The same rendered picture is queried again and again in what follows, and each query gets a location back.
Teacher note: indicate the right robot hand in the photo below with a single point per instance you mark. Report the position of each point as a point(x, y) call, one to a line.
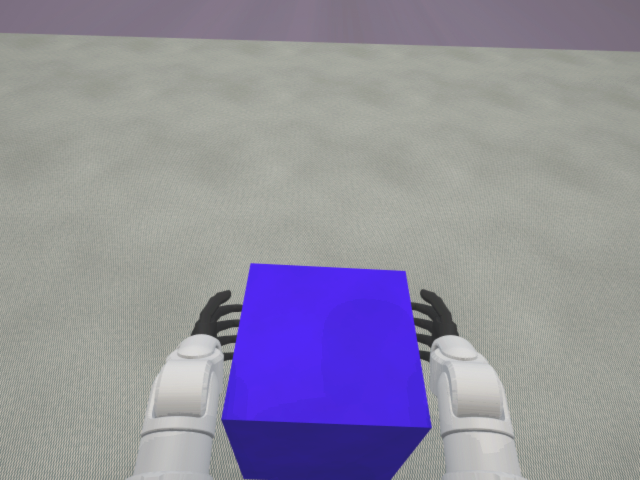
point(441, 324)

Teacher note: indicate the right robot forearm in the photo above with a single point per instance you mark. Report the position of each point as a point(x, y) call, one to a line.
point(475, 422)

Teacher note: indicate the carton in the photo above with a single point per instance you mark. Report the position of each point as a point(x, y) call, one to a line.
point(326, 381)

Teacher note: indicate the left robot hand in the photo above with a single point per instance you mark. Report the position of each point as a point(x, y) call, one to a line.
point(207, 323)

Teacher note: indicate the left robot forearm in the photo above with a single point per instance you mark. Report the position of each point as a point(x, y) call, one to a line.
point(180, 420)

